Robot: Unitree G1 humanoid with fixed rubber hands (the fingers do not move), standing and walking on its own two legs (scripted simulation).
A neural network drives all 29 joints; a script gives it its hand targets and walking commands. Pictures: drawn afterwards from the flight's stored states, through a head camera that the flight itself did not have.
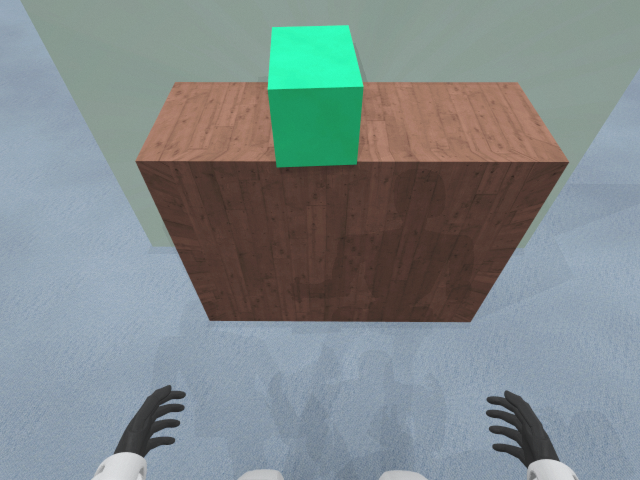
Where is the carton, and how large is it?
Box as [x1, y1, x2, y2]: [268, 25, 363, 166]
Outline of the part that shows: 348,25 272,27 268,77 268,96 277,166 356,164 363,86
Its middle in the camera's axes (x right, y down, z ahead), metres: -0.02 -0.31 +0.82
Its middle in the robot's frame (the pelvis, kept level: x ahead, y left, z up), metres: +0.82 +0.04 +0.04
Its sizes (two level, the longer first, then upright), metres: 0.266 0.168 0.173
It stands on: a pedestal, 0.71 m high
